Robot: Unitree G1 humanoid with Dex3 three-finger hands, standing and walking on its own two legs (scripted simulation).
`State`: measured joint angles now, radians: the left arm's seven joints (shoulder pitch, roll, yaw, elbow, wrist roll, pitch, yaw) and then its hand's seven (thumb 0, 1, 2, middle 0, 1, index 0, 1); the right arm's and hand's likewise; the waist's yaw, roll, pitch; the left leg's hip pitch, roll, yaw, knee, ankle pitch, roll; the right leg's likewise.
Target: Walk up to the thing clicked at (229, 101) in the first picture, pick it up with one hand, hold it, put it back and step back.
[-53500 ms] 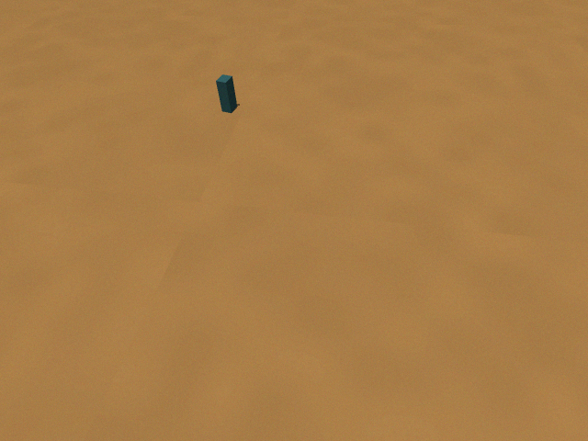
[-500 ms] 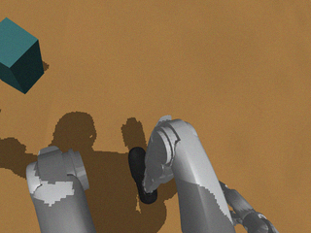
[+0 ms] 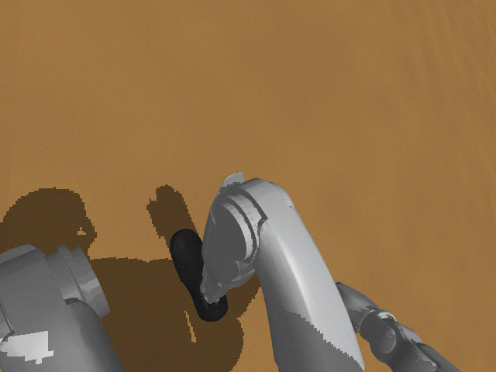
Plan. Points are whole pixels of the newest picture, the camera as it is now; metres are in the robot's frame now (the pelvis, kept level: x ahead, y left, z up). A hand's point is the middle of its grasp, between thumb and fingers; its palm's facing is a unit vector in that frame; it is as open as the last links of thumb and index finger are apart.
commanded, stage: close in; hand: left
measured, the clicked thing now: out of the picture +0.54 +0.24 -0.21
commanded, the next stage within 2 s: rest palm in 1.22 s
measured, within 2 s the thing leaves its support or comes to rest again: neither
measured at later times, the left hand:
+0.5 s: hand out of the picture +0.50 +0.26 -0.17, palm faces +0.16 -0.99 +0.01, open 17.7 cm
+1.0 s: hand out of the picture +0.51 +0.25 -0.17, palm faces +0.14 -0.99 +0.00, open 17.7 cm
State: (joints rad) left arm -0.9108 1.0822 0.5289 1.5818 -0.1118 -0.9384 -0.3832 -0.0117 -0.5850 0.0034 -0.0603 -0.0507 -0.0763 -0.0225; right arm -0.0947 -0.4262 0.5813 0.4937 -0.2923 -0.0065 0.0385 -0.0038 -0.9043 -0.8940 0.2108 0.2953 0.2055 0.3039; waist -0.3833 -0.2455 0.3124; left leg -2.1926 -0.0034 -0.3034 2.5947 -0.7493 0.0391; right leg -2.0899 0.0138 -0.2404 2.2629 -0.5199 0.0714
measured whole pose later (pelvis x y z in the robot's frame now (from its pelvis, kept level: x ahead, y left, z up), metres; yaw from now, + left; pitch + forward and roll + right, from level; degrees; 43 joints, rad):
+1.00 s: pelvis +0.01 +0.00 +0.00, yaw +0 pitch +19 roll -19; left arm -1.00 1.00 0.35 1.64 -0.07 -1.03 -0.19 -0.01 -0.61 0.05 -0.05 -0.06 -0.05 -0.06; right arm -0.13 -0.39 0.59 0.52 -0.34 0.08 0.09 -0.01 -0.93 -0.90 0.21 0.29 0.20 0.30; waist -0.40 -0.24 0.32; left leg -2.20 -0.02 -0.32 2.59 -0.75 0.02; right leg -2.10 0.00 -0.25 2.26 -0.53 0.07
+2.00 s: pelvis +0.00 +0.00 +0.01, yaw +0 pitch +20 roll -20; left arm -1.02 1.03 0.37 1.67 -0.02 -1.03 -0.11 -0.01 -0.52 0.06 -0.06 0.00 -0.03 -0.01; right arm -0.12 -0.39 0.60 0.52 -0.34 0.11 0.10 -0.01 -0.90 -0.90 0.21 0.29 0.20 0.30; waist -0.41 -0.24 0.32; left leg -2.21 -0.02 -0.31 2.57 -0.75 0.03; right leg -2.10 0.00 -0.25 2.24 -0.53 0.08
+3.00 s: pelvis +0.00 +0.00 +0.01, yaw +0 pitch +19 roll -20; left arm -1.01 1.02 0.35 1.67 -0.01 -1.04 -0.07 -0.01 0.01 0.51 -0.54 -0.54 -0.58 -0.53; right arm -0.14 -0.38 0.60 0.53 -0.35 0.10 0.10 -0.01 -0.88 -0.89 0.21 0.29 0.20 0.30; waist -0.41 -0.24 0.32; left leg -2.20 -0.02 -0.32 2.57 -0.75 0.03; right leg -2.09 0.00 -0.26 2.24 -0.53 0.08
